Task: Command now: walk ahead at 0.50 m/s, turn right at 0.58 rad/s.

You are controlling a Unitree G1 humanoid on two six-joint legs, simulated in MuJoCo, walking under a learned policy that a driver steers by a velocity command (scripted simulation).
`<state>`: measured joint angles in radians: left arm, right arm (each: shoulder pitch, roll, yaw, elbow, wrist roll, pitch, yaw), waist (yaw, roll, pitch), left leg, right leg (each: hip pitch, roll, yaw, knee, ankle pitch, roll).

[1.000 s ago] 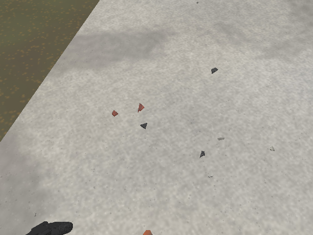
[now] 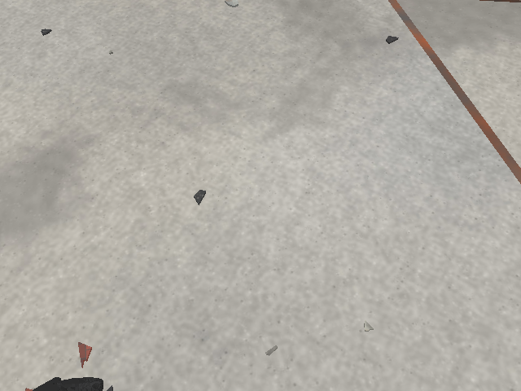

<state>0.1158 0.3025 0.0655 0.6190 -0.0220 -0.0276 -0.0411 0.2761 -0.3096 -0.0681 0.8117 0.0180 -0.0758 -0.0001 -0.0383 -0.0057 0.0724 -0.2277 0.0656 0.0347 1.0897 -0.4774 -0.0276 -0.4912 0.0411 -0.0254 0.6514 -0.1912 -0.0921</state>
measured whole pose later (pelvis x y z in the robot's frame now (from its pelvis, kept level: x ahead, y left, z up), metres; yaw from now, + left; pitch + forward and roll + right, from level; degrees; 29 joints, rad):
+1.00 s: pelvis +0.58 +0.03 +0.01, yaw +17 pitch +3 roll -1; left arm 0.04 0.28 0.04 0.64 0.02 -0.11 -0.01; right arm 0.36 -0.32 -0.07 0.73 0.02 -0.01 -0.02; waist -0.08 0.03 0.02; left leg -0.24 -0.12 -0.22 0.89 -0.57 0.02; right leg -0.46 0.04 0.03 0.52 -0.11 -0.01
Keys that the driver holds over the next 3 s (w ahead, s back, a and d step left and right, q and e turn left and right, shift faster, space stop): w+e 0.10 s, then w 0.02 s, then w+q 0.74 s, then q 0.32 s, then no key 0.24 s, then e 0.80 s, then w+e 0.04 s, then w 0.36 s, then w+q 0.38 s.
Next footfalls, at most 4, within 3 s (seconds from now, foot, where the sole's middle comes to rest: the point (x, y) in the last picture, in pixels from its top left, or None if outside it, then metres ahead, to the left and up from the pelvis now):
0.46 left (222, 380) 0.45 0.12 -0.75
0.94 right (282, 268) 0.75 -0.04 -0.75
1.38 left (189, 295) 0.68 0.21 -0.75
1.80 right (275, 273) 0.74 -0.02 -0.75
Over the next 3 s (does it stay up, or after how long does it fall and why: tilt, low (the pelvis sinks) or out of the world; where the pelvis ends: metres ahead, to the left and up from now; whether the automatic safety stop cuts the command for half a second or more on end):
stays up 0.92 0.02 0.03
